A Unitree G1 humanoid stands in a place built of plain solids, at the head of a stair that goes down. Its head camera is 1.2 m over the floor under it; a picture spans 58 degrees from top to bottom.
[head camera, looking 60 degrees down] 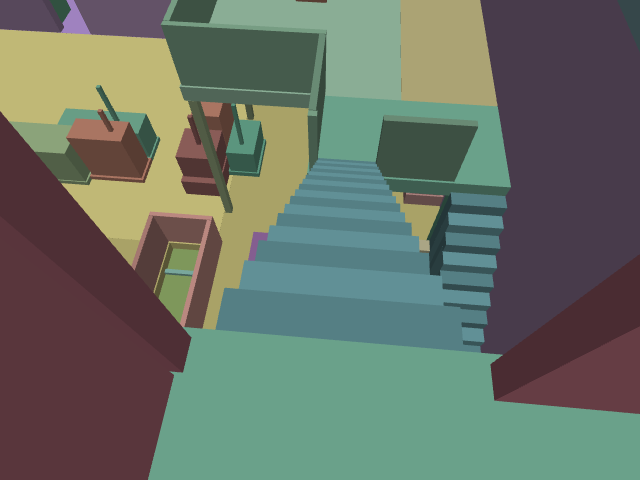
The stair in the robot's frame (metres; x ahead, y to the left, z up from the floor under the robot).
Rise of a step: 0.21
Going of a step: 0.22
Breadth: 0.83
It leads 5 degrees to the right of straight ahead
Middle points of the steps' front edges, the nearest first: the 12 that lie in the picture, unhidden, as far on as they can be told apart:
0.37 -0.05 0.00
0.59 -0.07 -0.21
0.81 -0.09 -0.42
1.02 -0.11 -0.63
1.24 -0.13 -0.84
1.46 -0.15 -1.06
1.68 -0.17 -1.27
1.90 -0.19 -1.48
2.12 -0.21 -1.69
2.34 -0.23 -1.90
2.56 -0.25 -2.11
2.78 -0.27 -2.33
